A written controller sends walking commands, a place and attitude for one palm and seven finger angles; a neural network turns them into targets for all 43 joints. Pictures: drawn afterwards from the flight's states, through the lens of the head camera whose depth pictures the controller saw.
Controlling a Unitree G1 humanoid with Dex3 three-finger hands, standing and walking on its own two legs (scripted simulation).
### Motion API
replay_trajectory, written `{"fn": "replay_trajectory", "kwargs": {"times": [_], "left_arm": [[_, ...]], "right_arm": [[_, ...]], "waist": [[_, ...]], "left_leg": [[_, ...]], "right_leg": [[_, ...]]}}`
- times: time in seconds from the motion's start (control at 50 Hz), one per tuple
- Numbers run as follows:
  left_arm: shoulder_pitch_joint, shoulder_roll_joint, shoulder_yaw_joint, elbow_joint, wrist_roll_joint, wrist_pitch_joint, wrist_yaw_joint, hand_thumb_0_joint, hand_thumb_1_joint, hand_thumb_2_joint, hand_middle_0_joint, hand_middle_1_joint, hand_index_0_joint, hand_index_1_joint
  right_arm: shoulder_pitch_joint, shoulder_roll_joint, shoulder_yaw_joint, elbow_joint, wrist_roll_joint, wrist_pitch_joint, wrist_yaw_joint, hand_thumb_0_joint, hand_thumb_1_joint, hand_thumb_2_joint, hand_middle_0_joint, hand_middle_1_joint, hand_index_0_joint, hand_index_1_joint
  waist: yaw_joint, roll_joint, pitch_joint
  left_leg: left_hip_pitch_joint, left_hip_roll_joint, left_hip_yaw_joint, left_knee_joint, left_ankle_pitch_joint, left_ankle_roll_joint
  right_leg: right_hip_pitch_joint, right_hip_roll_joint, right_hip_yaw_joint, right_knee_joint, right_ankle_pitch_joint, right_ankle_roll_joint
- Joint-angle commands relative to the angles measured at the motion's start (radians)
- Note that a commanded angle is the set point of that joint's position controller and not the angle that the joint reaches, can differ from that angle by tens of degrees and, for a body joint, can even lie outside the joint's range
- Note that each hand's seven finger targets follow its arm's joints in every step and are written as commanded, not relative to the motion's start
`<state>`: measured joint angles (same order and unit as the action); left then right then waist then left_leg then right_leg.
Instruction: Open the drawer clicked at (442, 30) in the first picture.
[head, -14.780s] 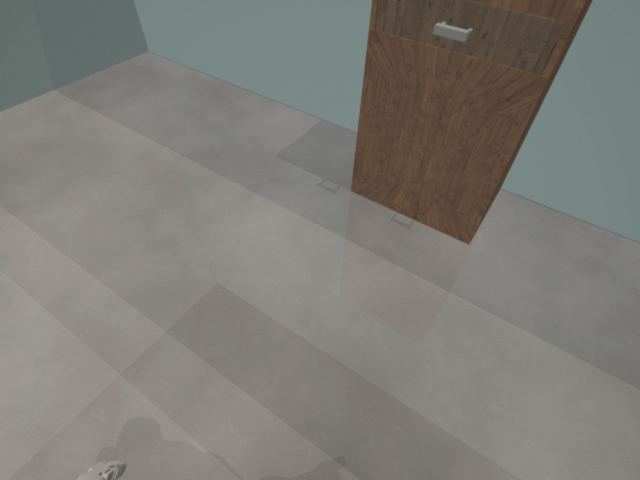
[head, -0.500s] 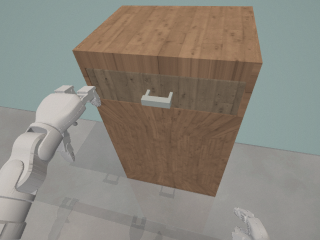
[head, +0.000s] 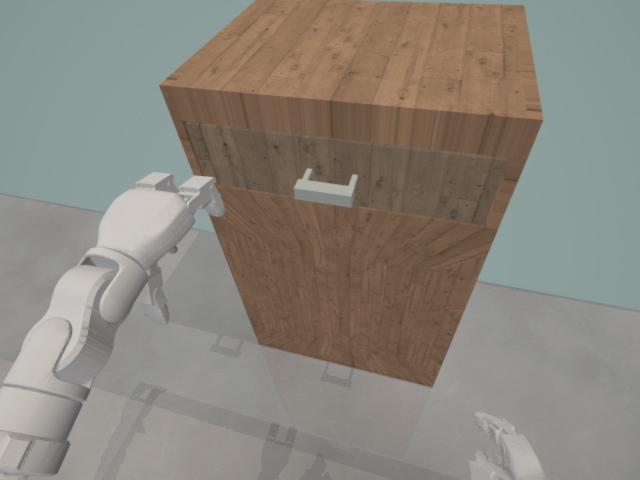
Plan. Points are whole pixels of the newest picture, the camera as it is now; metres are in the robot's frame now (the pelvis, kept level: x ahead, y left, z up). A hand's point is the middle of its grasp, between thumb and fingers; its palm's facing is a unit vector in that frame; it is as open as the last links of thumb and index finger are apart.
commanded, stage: move the hooked fingers above the handle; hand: left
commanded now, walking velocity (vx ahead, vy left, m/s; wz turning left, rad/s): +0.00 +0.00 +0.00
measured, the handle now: (327, 184) +0.57 +0.07 +0.04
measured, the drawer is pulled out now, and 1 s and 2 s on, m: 0.00 0.00 0.00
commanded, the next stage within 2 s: none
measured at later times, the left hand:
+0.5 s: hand (238, 222) +0.40 +0.17 +0.11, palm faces -0.01 -0.06 -1.00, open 13.9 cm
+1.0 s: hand (286, 199) +0.46 +0.12 +0.10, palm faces +0.00 -0.06 -1.00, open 13.9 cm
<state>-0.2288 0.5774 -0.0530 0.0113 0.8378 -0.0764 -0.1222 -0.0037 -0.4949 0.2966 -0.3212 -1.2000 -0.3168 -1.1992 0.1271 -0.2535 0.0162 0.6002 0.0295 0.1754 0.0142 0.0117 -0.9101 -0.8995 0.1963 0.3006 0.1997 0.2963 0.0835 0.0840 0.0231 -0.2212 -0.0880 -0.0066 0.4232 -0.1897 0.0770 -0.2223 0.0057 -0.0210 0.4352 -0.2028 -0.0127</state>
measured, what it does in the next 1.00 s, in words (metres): shifts its weight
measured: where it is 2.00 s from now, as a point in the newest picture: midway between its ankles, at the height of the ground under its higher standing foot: outside the picture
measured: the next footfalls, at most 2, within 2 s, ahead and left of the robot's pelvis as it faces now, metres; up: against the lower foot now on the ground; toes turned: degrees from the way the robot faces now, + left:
none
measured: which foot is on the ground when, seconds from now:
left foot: down 0.00-1.00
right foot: down 0.00-1.00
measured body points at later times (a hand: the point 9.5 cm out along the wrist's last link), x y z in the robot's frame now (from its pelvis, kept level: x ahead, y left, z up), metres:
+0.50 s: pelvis +0.02 -0.02 +0.00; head +0.06 -0.05 +0.45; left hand +0.39 +0.17 +0.17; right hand +0.16 -0.27 -0.13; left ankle +0.02 +0.07 -0.74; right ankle +0.02 -0.11 -0.74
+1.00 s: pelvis +0.04 -0.03 -0.01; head +0.08 -0.06 +0.44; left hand +0.45 +0.12 +0.16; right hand +0.18 -0.27 -0.14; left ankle +0.02 +0.07 -0.74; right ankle +0.02 -0.11 -0.74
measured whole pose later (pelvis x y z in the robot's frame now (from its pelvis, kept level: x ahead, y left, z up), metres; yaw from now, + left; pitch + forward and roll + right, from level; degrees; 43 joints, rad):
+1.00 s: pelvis +0.04 -0.03 -0.01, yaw -1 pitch +7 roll +1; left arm -0.59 0.42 -0.22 0.44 0.93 -0.04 0.01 0.00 -0.49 0.30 -0.32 -1.20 -0.32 -1.20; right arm 0.19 -0.25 -0.01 0.62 0.03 0.22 -0.01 0.01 -0.91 -0.90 0.20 0.30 0.20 0.30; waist 0.02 0.06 -0.06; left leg -0.35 -0.06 0.00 0.51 -0.29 0.04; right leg -0.36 0.04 -0.01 0.54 -0.30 -0.05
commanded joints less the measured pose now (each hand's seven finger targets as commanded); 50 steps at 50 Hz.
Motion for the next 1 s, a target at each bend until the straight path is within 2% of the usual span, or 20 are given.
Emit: {"fn": "replay_trajectory", "kwargs": {"times": [0.0, 0.02, 0.04, 0.08, 0.1, 0.22, 0.3, 0.34, 0.38, 0.42, 0.5, 0.56, 0.6, 0.66, 0.76, 0.82, 0.88, 0.9, 0.94, 0.98], "left_arm": [[-0.43, 0.218, 0.143, -0.137, 0.013, -0.031, 0.059, 0.0, -0.5, 0.3, -0.3, -1.2, -0.3, -1.2], [-0.45, 0.205, 0.127, -0.106, 0.016, -0.034, 0.062, 0.0, -0.5, 0.3, -0.3, -1.2, -0.3, -1.2], [-0.462, 0.232, 0.156, -0.08, 0.018, -0.037, 0.072, 0.0, -0.5, 0.3, -0.3, -1.2, -0.3, -1.2], [-0.478, 0.232, 0.159, -0.061, 0.017, -0.037, 0.083, 0.0, -0.5, 0.3, -0.3, -1.2, -0.3, -1.2], [-0.461, 0.267, 0.202, -0.046, 0.017, -0.036, 0.088, 0.0, -0.5, 0.3, -0.3, -1.2, -0.3, -1.2], [-0.475, 0.155, 0.079, 0.007, 0.026, -0.009, 0.071, 0.0, -0.5, 0.3, -0.3, -1.2, -0.3, -1.2], [-0.471, 0.19, 0.109, 0.006, 0.02, -0.021, 0.063, 0.0, -0.5, 0.3, -0.3, -1.2, -0.3, -1.2], [-0.507, 0.16, 0.078, 0.001, 0.017, -0.032, 0.068, 0.0, -0.5, 0.3, -0.3, -1.2, -0.3, -1.2], [-0.538, 0.196, 0.11, 0.013, 0.025, -0.044, 0.085, 0.0, -0.5, 0.3, -0.3, -1.2, -0.3, -1.2], [-0.592, 0.18, 0.09, -0.002, 0.025, -0.053, 0.107, 0.0, -0.5, 0.3, -0.3, -1.2, -0.3, -1.2], [-0.597, 0.199, 0.12, 0.05, 0.035, -0.035, 0.149, 0.0, -0.5, 0.3, -0.3, -1.2, -0.3, -1.2], [-0.608, 0.136, 0.059, 0.147, 0.05, 0.009, 0.156, 0.0, -0.5, 0.3, -0.3, -1.2, -0.3, -1.2], [-0.624, 0.178, 0.089, 0.168, 0.064, 0.028, 0.155, 0.0, -0.5, 0.3, -0.3, -1.2, -0.3, -1.2], [-0.66, 0.111, 0.013, 0.154, 0.071, 0.04, 0.137, 0.0, -0.5, 0.3, -0.3, -1.2, -0.3, -1.2], [-0.688, 0.092, -0.002, 0.153, 0.065, 0.022, 0.115, 0.0, -0.5, 0.3, -0.3, -1.2, -0.3, -1.2], [-0.724, 0.076, -0.013, 0.148, 0.07, 0.011, 0.132, 0.0, -0.5, 0.3, -0.3, -1.2, -0.3, -1.2], [-0.761, 0.057, -0.019, 0.19, 0.081, 0.021, 0.166, 0.0, -0.5, 0.3, -0.3, -1.2, -0.3, -1.2], [-0.758, 0.079, 0.008, 0.224, 0.085, 0.03, 0.175, 0.0, -0.5, 0.3, -0.3, -1.2, -0.3, -1.2], [-0.817, 0.044, -0.032, 0.284, 0.097, 0.051, 0.194, 0.0, -0.5, 0.3, -0.3, -1.2, -0.3, -1.2], [-0.864, 0.051, -0.033, 0.337, 0.113, 0.069, 0.208, 0.0, -0.5, 0.3, -0.3, -1.2, -0.3, -1.2]], "right_arm": [[-0.099, -0.117, -0.039, -0.131, -0.004, -0.049, -0.023, 0.0, -0.9, -0.9, 0.2, 0.3, 0.2, 0.3], [-0.093, -0.111, -0.036, -0.127, -0.007, -0.048, -0.025, 0.0, -0.9, -0.9, 0.2, 0.3, 0.2, 0.3], [-0.083, -0.114, -0.038, -0.118, -0.006, -0.044, -0.027, 0.0, -0.9, -0.9, 0.2, 0.3, 0.2, 0.3], [-0.085, -0.112, -0.037, -0.122, -0.007, -0.04, -0.027, 0.0, -0.9, -0.9, 0.2, 0.3, 0.2, 0.3], [-0.086, -0.116, -0.038, -0.123, -0.007, -0.04, -0.025, 0.0, -0.9, -0.9, 0.2, 0.3, 0.2, 0.3], [-0.073, -0.116, -0.043, -0.131, -0.002, -0.022, -0.021, 0.0, -0.9, -0.9, 0.2, 0.3, 0.2, 0.3], [-0.058, -0.129, -0.051, -0.136, -0.001, -0.019, -0.025, 0.0, -0.9, -0.9, 0.2, 0.3, 0.2, 0.3], [-0.048, -0.122, -0.053, -0.133, 0.0, -0.018, -0.028, 0.0, -0.9, -0.9, 0.2, 0.3, 0.2, 0.3], [-0.032, -0.126, -0.058, -0.123, 0.0, -0.018, -0.034, 0.0, -0.9, -0.9, 0.2, 0.3, 0.2, 0.3], [-0.027, -0.12, -0.061, -0.121, 0.0, -0.023, -0.034, 0.0, -0.9, -0.9, 0.2, 0.3, 0.2, 0.3], [-0.016, -0.123, -0.066, -0.108, -0.001, -0.02, -0.032, 0.0, -0.9, -0.9, 0.2, 0.3, 0.2, 0.3], [-0.01, -0.119, -0.061, -0.098, 0.005, -0.009, -0.031, 0.0, -0.9, -0.9, 0.2, 0.3, 0.2, 0.3], [-0.011, -0.128, -0.063, -0.1, 0.006, -0.006, -0.034, 0.0, -0.9, -0.9, 0.2, 0.3, 0.2, 0.3], [-0.009, -0.118, -0.062, -0.113, 0.005, 0.003, -0.032, 0.0, -0.9, -0.9, 0.2, 0.3, 0.2, 0.3], [0.01, -0.116, -0.065, -0.119, 0.002, 0.008, -0.034, 0.0, -0.9, -0.9, 0.2, 0.3, 0.2, 0.3], [0.019, -0.109, -0.068, -0.115, -0.001, 0.01, -0.031, 0.0, -0.9, -0.9, 0.2, 0.3, 0.2, 0.3], [0.034, -0.105, -0.069, -0.098, -0.003, 0.012, -0.027, 0.0, -0.9, -0.9, 0.2, 0.3, 0.2, 0.3], [0.035, -0.11, -0.07, -0.092, -0.001, 0.013, -0.027, 0.0, -0.9, -0.9, 0.2, 0.3, 0.2, 0.3], [0.042, -0.105, -0.066, -0.08, 0.0, 0.016, -0.03, 0.0, -0.9, -0.9, 0.2, 0.3, 0.2, 0.3], [0.049, -0.108, -0.067, -0.071, 0.0, 0.017, -0.036, 0.0, -0.9, -0.9, 0.2, 0.3, 0.2, 0.3]], "waist": [[-0.025, -0.031, -0.252], [-0.027, -0.039, -0.26], [-0.026, -0.05, -0.26], [-0.018, -0.024, -0.269], [-0.007, -0.037, -0.292], [-0.032, -0.057, -0.297], [-0.032, -0.075, -0.319], [-0.039, -0.07, -0.316], [-0.037, -0.066, -0.343], [-0.038, -0.045, -0.37], [-0.031, -0.061, -0.409], [-0.043, -0.088, -0.357], [-0.04, -0.104, -0.387], [-0.053, -0.078, -0.412], [-0.059, -0.102, -0.426], [-0.06, -0.078, -0.445], [-0.064, -0.095, -0.44], [-0.063, -0.103, -0.429], [-0.076, -0.115, -0.41], [-0.08, -0.121, -0.418]], "left_leg": [[0.069, 0.073, -0.058, -0.077, 0.064, -0.06], [0.066, 0.07, -0.051, -0.073, 0.077, -0.059], [0.061, 0.071, -0.047, -0.069, 0.092, -0.059], [0.058, 0.067, -0.038, -0.065, 0.121, -0.059], [0.053, 0.066, -0.036, -0.056, 0.154, -0.056], [0.039, 0.063, -0.013, -0.033, 0.191, -0.05], [0.022, 0.055, -0.011, -0.016, 0.211, -0.04], [0.023, 0.054, -0.009, -0.01, 0.208, -0.039], [0.026, 0.053, -0.009, -0.002, 0.217, -0.039], [0.036, 0.05, -0.008, 0.008, 0.235, -0.038], [0.027, 0.047, 0.001, 0.025, 0.28, -0.039], [-0.008, 0.05, 0.01, 0.021, 0.249, -0.039], [-0.006, 0.051, 0.013, 0.027, 0.263, -0.035], [0.01, 0.049, 0.013, 0.042, 0.292, -0.032], [0.012, 0.049, 0.009, 0.061, 0.319, -0.028], [0.03, 0.049, 0.008, 0.077, 0.362, -0.032], [0.025, 0.052, 0.007, 0.084, 0.369, -0.037], [0.011, 0.052, 0.008, 0.087, 0.367, -0.039], [-0.01, 0.051, 0.013, 0.083, 0.317, -0.038], [-0.012, 0.052, 0.018, 0.083, 0.287, -0.036]], "right_leg": [[0.042, 0.022, 0.015, -0.05, -0.01, -0.04], [0.046, 0.013, 0.014, -0.049, -0.01, -0.04], [0.049, 0.015, 0.015, -0.05, 0.0, -0.042], [0.061, 0.013, 0.016, -0.046, 0.021, -0.044], [0.086, 0.018, 0.021, -0.045, 0.048, -0.045], [0.07, 0.007, 0.028, -0.033, 0.104, -0.039], [0.091, 0.009, 0.038, -0.024, 0.154, -0.037], [0.074, 0.007, 0.037, -0.017, 0.152, -0.035], [0.072, 0.009, 0.039, -0.008, 0.159, -0.035], [0.073, 0.006, 0.043, 0.0, 0.173, -0.036], [0.093, 0.009, 0.049, 0.019, 0.233, -0.036], [0.067, 0.005, 0.045, 0.022, 0.222, -0.034], [0.087, 0.007, 0.051, 0.027, 0.241, -0.033], [0.086, 0.003, 0.051, 0.044, 0.288, -0.033], [0.076, 0.004, 0.052, 0.061, 0.33, -0.03], [0.057, 0.006, 0.052, 0.074, 0.345, -0.032], [0.035, 0.009, 0.044, 0.084, 0.343, -0.035], [0.031, 0.013, 0.045, 0.082, 0.34, -0.036], [0.014, 0.009, 0.042, 0.082, 0.309, -0.035], [0.007, 0.008, 0.046, 0.08, 0.286, -0.035]]}}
